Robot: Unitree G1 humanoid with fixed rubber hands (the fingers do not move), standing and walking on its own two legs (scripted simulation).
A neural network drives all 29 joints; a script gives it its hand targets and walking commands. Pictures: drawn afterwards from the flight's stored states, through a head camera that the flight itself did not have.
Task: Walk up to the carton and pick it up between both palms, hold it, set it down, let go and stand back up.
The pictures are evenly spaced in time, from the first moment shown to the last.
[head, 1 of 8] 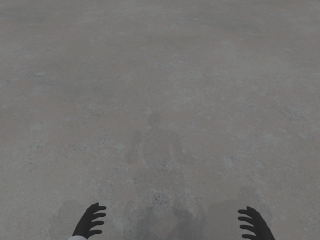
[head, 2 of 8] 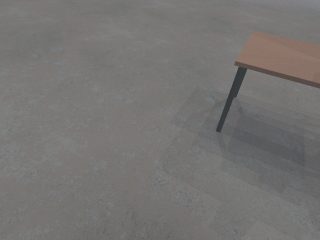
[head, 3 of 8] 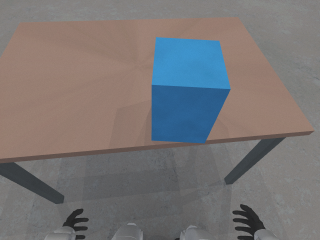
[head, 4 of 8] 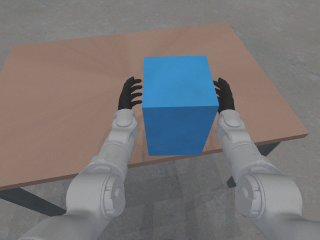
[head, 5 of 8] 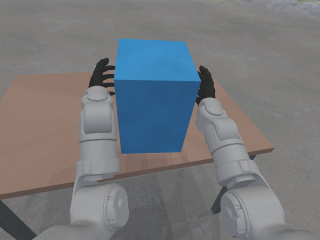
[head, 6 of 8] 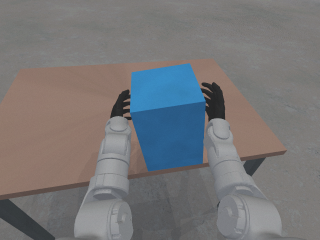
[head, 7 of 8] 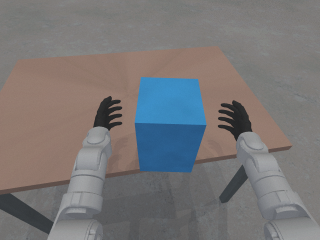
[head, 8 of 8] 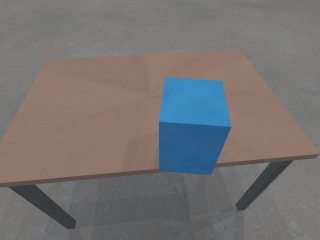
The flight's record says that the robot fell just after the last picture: no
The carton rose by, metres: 0.17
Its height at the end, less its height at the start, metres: +0.00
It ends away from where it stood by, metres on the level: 0.03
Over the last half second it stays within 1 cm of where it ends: yes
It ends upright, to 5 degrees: yes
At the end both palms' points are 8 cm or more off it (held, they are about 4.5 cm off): yes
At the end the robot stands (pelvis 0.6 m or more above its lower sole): yes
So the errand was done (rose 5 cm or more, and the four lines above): yes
